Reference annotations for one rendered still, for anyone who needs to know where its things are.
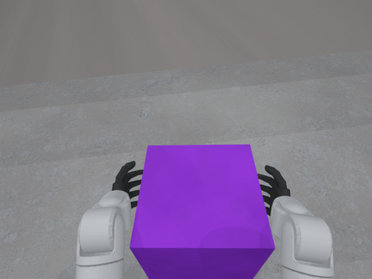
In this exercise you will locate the robot left forearm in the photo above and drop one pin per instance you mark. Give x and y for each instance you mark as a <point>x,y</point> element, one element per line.
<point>101,238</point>

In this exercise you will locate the carton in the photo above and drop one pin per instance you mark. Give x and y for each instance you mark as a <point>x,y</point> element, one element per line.
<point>201,214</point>

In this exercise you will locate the robot right forearm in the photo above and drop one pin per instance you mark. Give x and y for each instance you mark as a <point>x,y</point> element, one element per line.
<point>306,241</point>

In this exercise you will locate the robot right hand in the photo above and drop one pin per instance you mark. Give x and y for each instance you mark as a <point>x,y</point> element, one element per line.
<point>279,186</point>

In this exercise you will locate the robot left hand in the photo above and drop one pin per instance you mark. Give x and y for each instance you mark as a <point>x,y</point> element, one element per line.
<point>122,181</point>

